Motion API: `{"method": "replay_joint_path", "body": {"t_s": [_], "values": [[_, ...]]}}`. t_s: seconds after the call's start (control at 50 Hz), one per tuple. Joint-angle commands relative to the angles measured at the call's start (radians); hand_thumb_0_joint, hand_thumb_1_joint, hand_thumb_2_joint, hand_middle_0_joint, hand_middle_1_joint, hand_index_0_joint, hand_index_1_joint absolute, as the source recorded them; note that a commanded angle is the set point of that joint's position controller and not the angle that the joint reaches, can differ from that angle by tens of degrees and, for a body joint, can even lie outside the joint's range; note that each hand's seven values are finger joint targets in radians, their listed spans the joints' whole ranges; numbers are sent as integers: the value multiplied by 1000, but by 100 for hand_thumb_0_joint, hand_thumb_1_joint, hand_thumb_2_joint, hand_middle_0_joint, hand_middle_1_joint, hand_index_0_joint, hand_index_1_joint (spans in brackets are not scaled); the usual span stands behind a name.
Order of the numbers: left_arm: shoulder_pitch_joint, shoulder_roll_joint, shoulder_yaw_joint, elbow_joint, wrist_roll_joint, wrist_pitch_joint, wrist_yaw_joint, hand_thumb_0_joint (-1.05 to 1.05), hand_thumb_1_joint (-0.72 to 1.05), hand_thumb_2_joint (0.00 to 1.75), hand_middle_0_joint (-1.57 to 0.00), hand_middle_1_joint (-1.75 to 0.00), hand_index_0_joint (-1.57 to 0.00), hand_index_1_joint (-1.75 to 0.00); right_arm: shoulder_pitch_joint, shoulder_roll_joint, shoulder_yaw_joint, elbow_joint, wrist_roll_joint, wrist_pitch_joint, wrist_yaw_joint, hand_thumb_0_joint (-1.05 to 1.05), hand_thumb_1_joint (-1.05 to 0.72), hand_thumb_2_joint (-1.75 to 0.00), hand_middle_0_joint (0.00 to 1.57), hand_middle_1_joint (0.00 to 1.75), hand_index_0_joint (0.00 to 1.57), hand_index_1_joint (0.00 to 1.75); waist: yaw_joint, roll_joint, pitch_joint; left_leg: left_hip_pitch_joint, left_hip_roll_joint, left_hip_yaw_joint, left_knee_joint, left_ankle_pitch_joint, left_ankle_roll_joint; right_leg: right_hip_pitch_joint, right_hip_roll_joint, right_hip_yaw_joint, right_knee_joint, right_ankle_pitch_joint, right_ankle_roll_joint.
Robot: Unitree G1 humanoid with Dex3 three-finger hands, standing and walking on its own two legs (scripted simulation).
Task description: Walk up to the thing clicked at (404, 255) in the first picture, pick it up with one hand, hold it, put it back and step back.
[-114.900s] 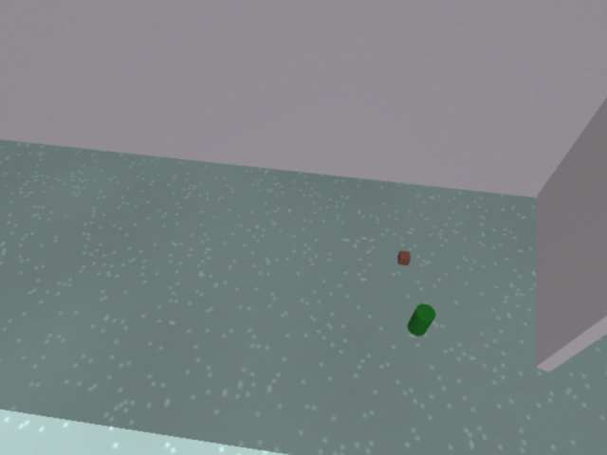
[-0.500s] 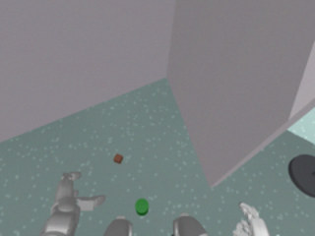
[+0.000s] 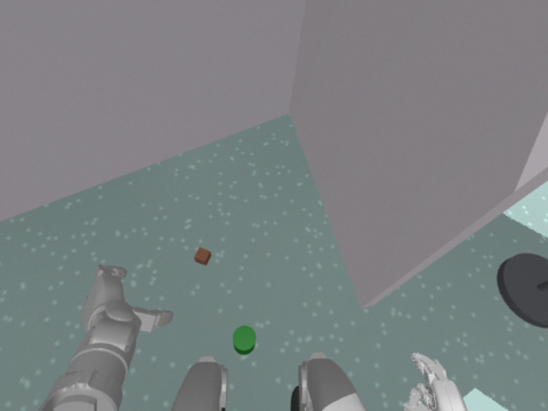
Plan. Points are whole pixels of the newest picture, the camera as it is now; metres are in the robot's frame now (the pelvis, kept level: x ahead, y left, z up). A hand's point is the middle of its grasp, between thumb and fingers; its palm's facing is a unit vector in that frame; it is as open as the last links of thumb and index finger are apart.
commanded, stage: go down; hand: left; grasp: from above
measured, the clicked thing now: (202, 256) +0.58 +0.19 -0.66
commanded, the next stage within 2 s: none
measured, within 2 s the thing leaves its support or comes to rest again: neither
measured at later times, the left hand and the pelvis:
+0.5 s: hand (143, 238) +0.44 +0.25 -0.19, palm faces -0.03 -0.56 -0.83, open 14.4 cm; pelvis -0.02 +0.00 -0.09, yaw -3 degrees
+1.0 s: hand (147, 219) +0.49 +0.25 -0.21, palm faces -0.09 -0.46 -0.88, open 14.5 cm; pelvis -0.02 +0.00 -0.14, yaw -4 degrees
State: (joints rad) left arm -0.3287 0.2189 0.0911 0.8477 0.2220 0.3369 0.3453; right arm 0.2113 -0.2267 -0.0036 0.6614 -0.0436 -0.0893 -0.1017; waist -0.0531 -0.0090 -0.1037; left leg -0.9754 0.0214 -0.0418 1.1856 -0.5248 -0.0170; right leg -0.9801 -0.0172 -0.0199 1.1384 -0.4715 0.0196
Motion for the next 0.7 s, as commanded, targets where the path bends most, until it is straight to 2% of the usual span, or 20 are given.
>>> {"method": "replay_joint_path", "body": {"t_s": [0.0, 0.06, 0.08, 0.1, 0.12, 0.14, 0.16, 0.18, 0.22, 0.3, 0.38, 0.4, 0.44, 0.46, 0.48, 0.54, 0.58, 0.6, 0.66, 0.68], "values": [[-584, 204, 55, 3, 89, -18, 100, 0, -52, 95, -4, -101, -5, -100, 81, -165, -53, 14, -6, -31, -3, 0, -90, -89, 20, 30, 20, 30, -48, 112, -430, 174, 5, 25, -124, 180, -5, 73, 11, -15, -80, 145, -43], [-707, 224, 72, 197, 110, 30, 141, 0, -54, 96, -4, -101, -5, -101, 118, -182, -56, 74, -11, -33, 26, 0, -90, -89, 20, 30, 20, 30, -56, 91, -470, 146, 7, 24, -84, 232, -12, 44, 18, -17, -53, 185, -45], [-785, 255, 82, 189, 117, 39, 152, 0, -54, 96, -4, -100, -4, -100, 135, -188, -59, 88, -14, -37, 36, 0, -90, -89, 20, 30, 20, 30, -58, 129, -503, 134, 7, 16, -70, 271, -18, 24, 16, -21, -28, 212, -50], [-791, 233, 79, 277, 125, 61, 155, 0, -54, 96, -4, -100, -4, -101, 139, -190, -62, 99, -15, -38, 49, 0, -90, -89, 20, 30, 20, 30, -59, 127, -521, 139, 8, 12, -57, 303, -24, 13, 21, -27, -11, 227, -52], [-832, 211, 68, 298, 135, 77, 160, 0, -54, 96, -4, -100, -4, -100, 146, -191, -65, 104, -18, -41, 63, 0, -90, -89, 20, 30, 20, 30, -69, 111, -518, 119, 9, 9, -40, 319, -25, -4, 26, -34, 3, 242, -53], [-848, 235, 76, 350, 155, 94, 165, 0, -54, 96, -4, -100, -4, -100, 149, -191, -65, 111, -18, -43, 79, 0, -90, -89, 20, 30, 20, 30, -64, 108, -520, 87, 3, 15, -26, 314, -23, -3, 30, -33, 6, 239, -54], [-821, 265, 110, 453, 166, 117, 170, 0, -54, 95, -4, -99, -4, -99, 164, -199, -68, 128, -18, -44, 93, 0, -90, -89, 20, 30, 20, 30, -63, 91, -510, 50, 2, 12, -12, 320, -22, -13, 31, -35, 21, 246, -54], [-893, 252, 95, 414, 173, 122, 173, 0, -54, 96, -4, -100, -4, -100, 163, -192, -66, 117, -20, -53, 109, 0, -90, -89, 20, 30, 20, 30, -76, 90, -545, 15, -2, 23, 22, 336, -16, -9, 34, -30, 34, 279, -55], [-924, 321, 142, 494, 207, 149, 182, 0, -55, 97, -4, -100, -4, -101, 170, -199, -66, 117, -22, -59, 134, 0, -90, -89, 20, 30, 20, 30, -74, 61, -567, -93, -9, 36, 64, 328, -6, 17, 37, -19, 57, 306, -49], [-989, 407, 178, 580, 272, 185, 202, 0, -55, 97, -4, -101, -4, -101, 174, -186, -57, 131, -22, -68, 176, 0, -90, -89, 20, 30, 20, 30, -77, 66, -585, -215, -12, 40, 120, 281, 3, -32, 42, -15, 111, 280, -51], [-1116, 508, 201, 579, 324, 192, 230, 0, -56, 97, -4, -101, -4, -102, 180, -196, -55, 140, -24, -75, 205, 0, -90, -89, 20, 30, 20, 30, -96, 137, -625, -259, -6, 33, 182, 248, 2, -146, 45, -23, 180, 236, -57], [-1132, 518, 201, 588, 336, 192, 237, 0, -55, 96, -5, -102, -5, -102, 180, -198, -54, 135, -23, -76, 211, 0, -90, -89, 20, 30, 20, 30, -111, 134, -640, -272, -5, 32, 194, 241, 2, -146, 46, -25, 195, 241, -55], [-1220, 575, 217, 528, 349, 186, 250, 0, -57, 98, -5, -102, -4, -103, 183, -199, -55, 145, -28, -75, 218, 0, -90, -89, 20, 30, 20, 30, -122, 184, -688, -270, -4, 34, 216, 208, 4, -177, 44, -23, 211, 210, -52], [-1245, 606, 233, 533, 352, 190, 256, 0, -59, 100, -6, -100, -4, -102, 185, -206, -56, 145, -25, -75, 221, 0, -90, -89, 20, 30, 20, 30, -116, 192, -710, -266, 0, 35, 229, 188, 6, -178, 43, -21, 213, 192, -51], [-1259, 617, 237, 525, 353, 197, 261, 0, -60, 100, -6, -100, -4, -103, 187, -205, -58, 151, -25, -74, 224, 0, -90, -89, 20, 30, 20, 30, -131, 198, -736, -254, 0, 36, 240, 188, 7, -177, 41, -22, 220, 203, -50], [-1359, 659, 236, 480, 355, 212, 256, 0, -60, 101, -7, -98, -4, -101, 180, -218, -61, 177, -22, -72, 226, 0, -90, -89, 20, 30, 20, 30, -145, 266, -773, -216, 7, 26, 235, 123, 3, -220, 41, -27, 222, 125, -52], [-1411, 658, 222, 466, 359, 226, 243, 0, -61, 102, -7, -97, -3, -102, 187, -222, -64, 197, -16, -74, 228, 0, -90, -90, 20, 30, 20, 30, -162, 285, -798, -206, 10, 23, 241, 100, 3, -235, 42, -30, 223, 102, -51], [-1424, 660, 222, 449, 362, 234, 234, 0, -61, 102, -7, -98, -3, -102, 198, -223, -66, 208, -13, -74, 229, 0, -90, -90, 20, 30, 20, 30, -166, 304, -812, -185, 15, 20, 252, 127, 1, -237, 42, -36, 239, 129, -52], [-1401, 599, 167, 544, 376, 281, 197, 0, -61, 99, -8, -92, -3, -97, 189, -231, -64, 224, 1, -81, 232, 0, -90, -90, 20, 30, 20, 30, -198, 264, -764, -221, 17, 16, 276, 125, 5, -281, 47, -46, 247, 130, -51], [-1406, 602, 159, 550, 389, 289, 185, 0, -61, 99, -9, -91, -3, -97, 189, -230, -63, 232, 3, -84, 234, 0, -90, -90, 20, 30, 20, 30, -206, 269, -737, -233, 20, 5, 278, 126, 2, -313, 46, -49, 260, 125, -52]]}}
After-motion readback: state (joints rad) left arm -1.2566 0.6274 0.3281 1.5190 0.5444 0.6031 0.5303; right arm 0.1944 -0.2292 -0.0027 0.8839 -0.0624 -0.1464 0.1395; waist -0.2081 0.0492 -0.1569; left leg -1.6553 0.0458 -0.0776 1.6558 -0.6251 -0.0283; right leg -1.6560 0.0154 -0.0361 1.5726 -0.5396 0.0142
